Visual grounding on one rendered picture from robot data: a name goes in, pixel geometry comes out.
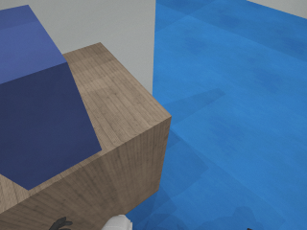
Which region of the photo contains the carton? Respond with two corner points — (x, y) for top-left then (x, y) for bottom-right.
(0, 5), (102, 191)

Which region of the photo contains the robot left thigh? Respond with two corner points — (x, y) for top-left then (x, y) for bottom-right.
(101, 216), (132, 230)

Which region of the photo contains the left robot hand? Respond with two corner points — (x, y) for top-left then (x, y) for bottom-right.
(49, 217), (73, 230)

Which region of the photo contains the pedestal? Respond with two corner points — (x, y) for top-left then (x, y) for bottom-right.
(0, 42), (172, 230)

